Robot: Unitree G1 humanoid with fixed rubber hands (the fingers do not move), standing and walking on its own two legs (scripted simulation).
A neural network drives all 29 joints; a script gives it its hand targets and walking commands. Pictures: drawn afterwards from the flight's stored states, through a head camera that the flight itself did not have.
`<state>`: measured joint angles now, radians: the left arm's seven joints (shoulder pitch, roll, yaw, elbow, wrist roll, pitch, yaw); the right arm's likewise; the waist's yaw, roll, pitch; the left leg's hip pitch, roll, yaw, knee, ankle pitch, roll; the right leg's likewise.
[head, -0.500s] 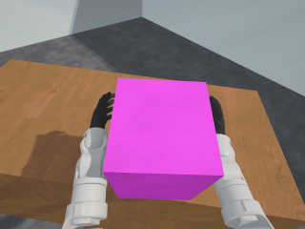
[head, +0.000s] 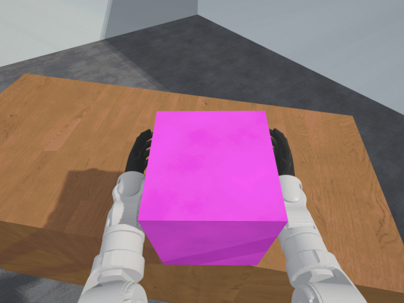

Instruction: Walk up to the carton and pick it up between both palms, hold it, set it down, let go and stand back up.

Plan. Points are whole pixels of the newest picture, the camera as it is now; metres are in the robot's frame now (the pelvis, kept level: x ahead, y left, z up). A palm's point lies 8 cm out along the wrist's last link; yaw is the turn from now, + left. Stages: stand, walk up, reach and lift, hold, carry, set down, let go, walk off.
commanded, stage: set down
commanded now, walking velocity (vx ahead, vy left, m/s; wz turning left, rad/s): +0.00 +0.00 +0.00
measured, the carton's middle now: (210, 193) +0.34 +0.00 +0.05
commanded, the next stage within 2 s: none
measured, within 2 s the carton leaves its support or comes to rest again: neither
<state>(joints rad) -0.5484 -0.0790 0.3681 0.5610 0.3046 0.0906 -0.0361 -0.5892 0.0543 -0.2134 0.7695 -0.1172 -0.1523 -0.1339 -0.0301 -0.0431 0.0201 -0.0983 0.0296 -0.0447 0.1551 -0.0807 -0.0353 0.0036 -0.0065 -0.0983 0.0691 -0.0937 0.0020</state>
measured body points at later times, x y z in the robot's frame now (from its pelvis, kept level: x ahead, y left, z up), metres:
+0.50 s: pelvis +0.00 +0.00 +0.00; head +0.05 +0.01 +0.45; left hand +0.42 +0.14 +0.06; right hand +0.41 -0.15 +0.08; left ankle +0.00 +0.14 -0.75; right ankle -0.04 -0.11 -0.75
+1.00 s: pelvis +0.00 +0.01 +0.00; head +0.08 +0.01 +0.44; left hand +0.43 +0.15 +0.03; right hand +0.42 -0.15 +0.05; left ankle +0.00 +0.14 -0.75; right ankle -0.04 -0.11 -0.75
